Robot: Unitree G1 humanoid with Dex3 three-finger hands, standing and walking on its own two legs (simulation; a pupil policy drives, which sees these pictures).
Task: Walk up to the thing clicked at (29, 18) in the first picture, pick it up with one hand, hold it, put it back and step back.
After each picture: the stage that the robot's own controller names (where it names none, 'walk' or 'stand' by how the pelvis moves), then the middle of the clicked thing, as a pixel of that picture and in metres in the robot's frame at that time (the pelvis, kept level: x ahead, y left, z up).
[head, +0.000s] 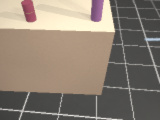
stand; (29, 11) +0.89 +0.33 +0.00
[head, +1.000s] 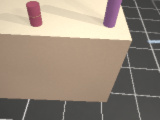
walk; (34, 14) +0.78 +0.24 +0.01
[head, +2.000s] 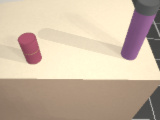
stand; (30, 49) +0.49 +0.22 +0.03
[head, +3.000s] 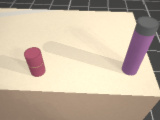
stand; (35, 62) +0.48 +0.21 +0.00
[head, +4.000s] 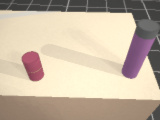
stand; (33, 66) +0.45 +0.21 -0.01
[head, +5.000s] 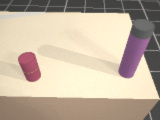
stand; (30, 67) +0.45 +0.23 -0.01
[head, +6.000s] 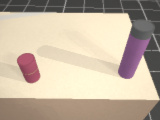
stand; (29, 68) +0.45 +0.23 -0.01
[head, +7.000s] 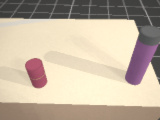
rise first; (36, 73) +0.43 +0.21 +0.00
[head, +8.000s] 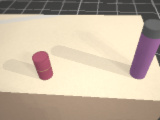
go down; (43, 66) +0.46 +0.21 +0.00
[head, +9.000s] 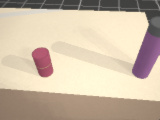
go down; (43, 62) +0.46 +0.20 +0.01
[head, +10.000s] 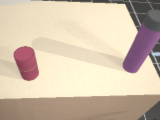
go down; (27, 64) +0.43 +0.18 +0.03
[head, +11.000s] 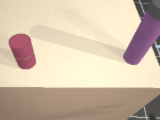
close in; (23, 52) +0.46 +0.19 +0.04
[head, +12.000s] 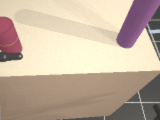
close; (7, 38) +0.48 +0.21 +0.07
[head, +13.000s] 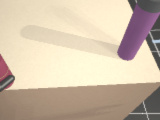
lift; out of the picture +0.38 +0.25 +0.06
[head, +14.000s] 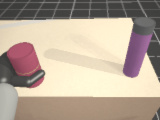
lift; (27, 66) +0.32 +0.17 +0.19
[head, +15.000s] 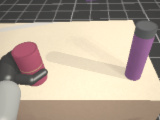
hold; (31, 65) +0.33 +0.16 +0.18
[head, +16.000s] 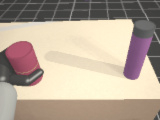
hold; (26, 64) +0.32 +0.17 +0.19
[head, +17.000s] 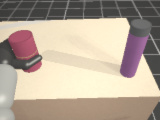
crouch; (26, 52) +0.39 +0.18 +0.18
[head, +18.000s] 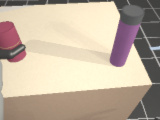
lower; (10, 42) +0.46 +0.20 +0.13
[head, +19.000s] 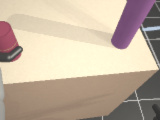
lower; (5, 42) +0.47 +0.20 +0.07
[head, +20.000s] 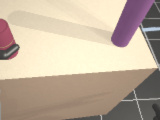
lower; (2, 40) +0.47 +0.21 +0.07
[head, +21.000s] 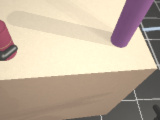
lower; (0, 41) +0.47 +0.21 +0.07
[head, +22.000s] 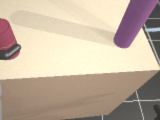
lower; (4, 40) +0.47 +0.21 +0.07
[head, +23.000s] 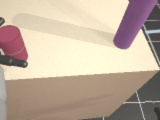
withdraw; (13, 46) +0.46 +0.18 +0.07
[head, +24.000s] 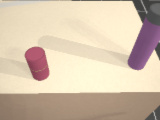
sink last; (38, 64) +0.43 +0.17 +0.04
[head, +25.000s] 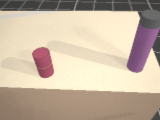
stand; (43, 63) +0.46 +0.19 +0.03
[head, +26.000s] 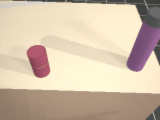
stand; (39, 62) +0.44 +0.18 +0.03
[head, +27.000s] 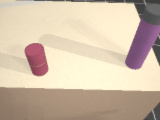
stand; (37, 60) +0.44 +0.18 +0.04
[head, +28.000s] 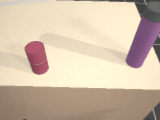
stand; (37, 58) +0.45 +0.18 +0.05
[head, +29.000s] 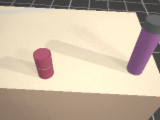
stand; (44, 64) +0.45 +0.17 +0.02
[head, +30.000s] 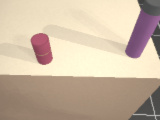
walk; (42, 49) +0.49 +0.17 +0.01
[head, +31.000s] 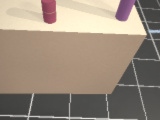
walk; (49, 10) +0.72 +0.17 +0.01
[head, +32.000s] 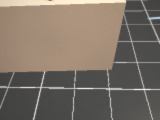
stand; out of the picture +1.05 +0.25 +0.02
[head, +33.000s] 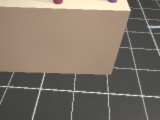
stand; out of the picture +1.06 +0.19 +0.00
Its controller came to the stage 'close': yes
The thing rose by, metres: 0.21
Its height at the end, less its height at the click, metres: +0.00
